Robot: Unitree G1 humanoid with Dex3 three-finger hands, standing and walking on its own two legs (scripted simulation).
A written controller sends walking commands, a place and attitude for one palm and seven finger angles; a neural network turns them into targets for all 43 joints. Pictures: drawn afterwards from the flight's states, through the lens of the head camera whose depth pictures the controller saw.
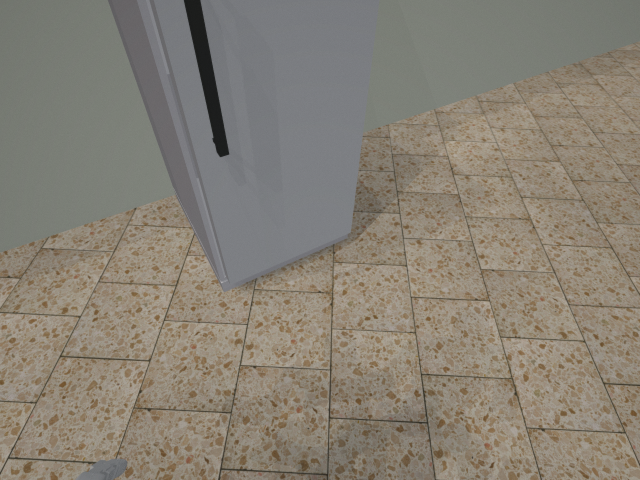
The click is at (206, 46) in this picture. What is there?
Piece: fridge door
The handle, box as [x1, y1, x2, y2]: [184, 0, 228, 156]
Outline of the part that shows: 184,0 214,137 212,138 218,154 222,156 228,154 228,150 200,1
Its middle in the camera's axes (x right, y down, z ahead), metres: -0.24 -0.36 +0.78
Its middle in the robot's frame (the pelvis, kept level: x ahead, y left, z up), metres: +0.83 +0.29 +0.12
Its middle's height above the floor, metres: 0.89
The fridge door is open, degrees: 0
